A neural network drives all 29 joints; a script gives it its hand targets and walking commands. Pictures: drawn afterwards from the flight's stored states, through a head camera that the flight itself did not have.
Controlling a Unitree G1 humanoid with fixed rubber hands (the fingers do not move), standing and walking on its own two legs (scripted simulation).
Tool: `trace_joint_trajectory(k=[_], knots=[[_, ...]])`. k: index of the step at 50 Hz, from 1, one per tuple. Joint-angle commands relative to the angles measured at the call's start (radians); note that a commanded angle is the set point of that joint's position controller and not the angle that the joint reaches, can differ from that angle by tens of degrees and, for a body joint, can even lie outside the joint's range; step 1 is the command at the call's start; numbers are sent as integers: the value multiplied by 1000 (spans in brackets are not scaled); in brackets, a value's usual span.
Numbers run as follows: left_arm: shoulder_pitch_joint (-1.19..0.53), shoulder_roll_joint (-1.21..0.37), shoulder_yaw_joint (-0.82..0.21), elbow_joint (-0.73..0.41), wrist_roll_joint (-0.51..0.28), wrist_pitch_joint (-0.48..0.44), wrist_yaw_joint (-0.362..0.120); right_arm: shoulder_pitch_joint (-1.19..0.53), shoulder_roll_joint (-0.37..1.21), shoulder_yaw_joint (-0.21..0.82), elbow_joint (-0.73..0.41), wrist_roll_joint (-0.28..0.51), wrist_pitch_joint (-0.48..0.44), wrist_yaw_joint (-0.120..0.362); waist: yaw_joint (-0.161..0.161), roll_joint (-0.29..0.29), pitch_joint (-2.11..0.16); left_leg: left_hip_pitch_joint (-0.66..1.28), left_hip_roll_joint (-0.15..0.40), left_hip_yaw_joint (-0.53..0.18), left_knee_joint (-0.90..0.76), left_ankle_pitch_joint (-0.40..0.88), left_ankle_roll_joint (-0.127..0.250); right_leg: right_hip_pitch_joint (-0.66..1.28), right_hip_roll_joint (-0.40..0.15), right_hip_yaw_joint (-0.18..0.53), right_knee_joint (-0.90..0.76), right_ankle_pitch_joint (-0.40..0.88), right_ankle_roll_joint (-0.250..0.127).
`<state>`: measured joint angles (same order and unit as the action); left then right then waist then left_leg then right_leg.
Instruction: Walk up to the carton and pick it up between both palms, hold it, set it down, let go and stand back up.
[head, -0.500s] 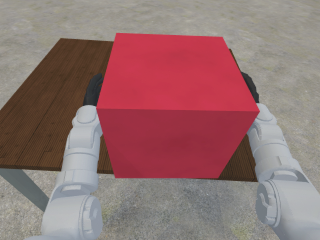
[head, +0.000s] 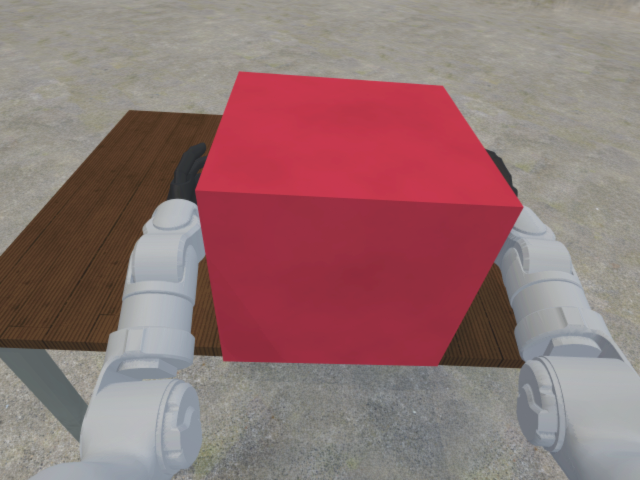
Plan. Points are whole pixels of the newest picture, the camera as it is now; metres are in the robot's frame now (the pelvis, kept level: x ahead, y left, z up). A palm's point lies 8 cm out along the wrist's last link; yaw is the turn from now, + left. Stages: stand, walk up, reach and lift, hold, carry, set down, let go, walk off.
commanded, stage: reach and lift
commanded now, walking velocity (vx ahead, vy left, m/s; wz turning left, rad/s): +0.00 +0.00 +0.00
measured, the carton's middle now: (337, 217) +0.43 -0.01 +0.14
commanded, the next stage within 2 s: hold in 1.96 s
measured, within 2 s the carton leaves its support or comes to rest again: neither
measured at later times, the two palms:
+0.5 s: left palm (171, 184) +0.38 +0.19 +0.22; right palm (505, 186) +0.39 -0.20 +0.23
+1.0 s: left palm (162, 159) +0.38 +0.19 +0.25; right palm (517, 160) +0.39 -0.19 +0.27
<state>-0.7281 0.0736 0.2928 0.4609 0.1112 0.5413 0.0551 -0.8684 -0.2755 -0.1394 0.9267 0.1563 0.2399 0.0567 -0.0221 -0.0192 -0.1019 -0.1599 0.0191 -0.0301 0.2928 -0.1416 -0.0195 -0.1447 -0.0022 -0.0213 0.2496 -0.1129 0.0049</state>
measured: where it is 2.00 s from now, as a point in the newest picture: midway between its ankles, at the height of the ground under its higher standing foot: outside the picture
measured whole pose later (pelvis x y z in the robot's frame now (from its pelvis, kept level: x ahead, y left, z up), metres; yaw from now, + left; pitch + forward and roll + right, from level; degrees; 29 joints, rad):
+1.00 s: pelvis +0.00 +0.00 +0.00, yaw +0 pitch -3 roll -1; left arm -0.82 0.17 0.32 0.34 0.12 0.78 -0.03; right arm -1.00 -0.31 0.02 0.80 0.37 0.51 -0.12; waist -0.07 -0.02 -0.12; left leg -0.12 0.03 -0.04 0.33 -0.17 -0.03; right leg -0.08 0.02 -0.02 0.24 -0.12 0.00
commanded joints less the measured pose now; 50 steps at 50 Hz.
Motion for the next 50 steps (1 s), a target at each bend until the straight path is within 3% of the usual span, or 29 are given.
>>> trace_joint_trajectory(k=[1, 18, 25, 26, 27, 30, 36, 40, 46, 50], knots=[[-646, -452, -350, -150, -103, -25, -137, -715, 525, 213, -278, 75, -36, 112, 6, -11, -412, 75, -60, 44, -22, 137, -7, 191, 45, -21, 24, 225, 29], [-712, -463, -396, -248, -133, 41, -164, -758, 542, 275, -359, 174, 54, 60, -44, 29, -413, 139, -59, 25, 3, 215, -24, 194, 62, -12, 16, 229, 17], [-717, -443, -387, -284, -132, 83, -173, -774, 541, 308, -400, 221, 102, 46, -40, 25, -404, 130, -57, 24, 6, 225, -19, 207, 66, -3, 12, 225, 14], [-738, -431, -357, -235, -105, 99, -169, -814, 510, 299, -343, 231, 107, 56, -2, 51, -345, 136, -43, 18, 3, 235, -28, 141, 74, -9, 5, 129, -1], [-747, -434, -356, -230, -103, 109, -167, -824, 507, 297, -336, 233, 107, 62, -1, 43, -348, 149, -37, 20, 8, 235, -27, 119, 77, -12, -8, 85, -6], [-800, -455, -402, -281, -145, 117, -158, -869, 530, 312, -386, 260, 111, 56, -19, 44, -426, 170, -35, 15, 34, 274, -30, 125, 81, -8, -2, 129, -8], [-793, -412, -355, -249, -140, 138, -177, -850, 549, 326, -367, 286, 161, 32, -24, 17, -416, 118, -53, 26, 19, 212, -9, 183, 69, 17, 1, 167, 12], [-763, -400, -358, -276, -143, 148, -198, -850, 561, 360, -443, 322, 181, -1, -31, 18, -434, 119, -63, 26, 36, 281, -15, 246, 70, 21, 16, 293, 24], [-815, -369, -355, -279, -152, 169, -225, -859, 553, 331, -459, 324, 230, -28, -59, 30, -388, 92, -66, 27, 16, 196, -15, 227, 64, 24, 5, 220, 20], [-838, -389, -377, -331, -171, 179, -218, -880, 552, 347, -517, 351, 246, -35, -60, 53, -446, 109, -58, 19, 36, 258, -31, 235, 76, 22, 18, 248, 13]])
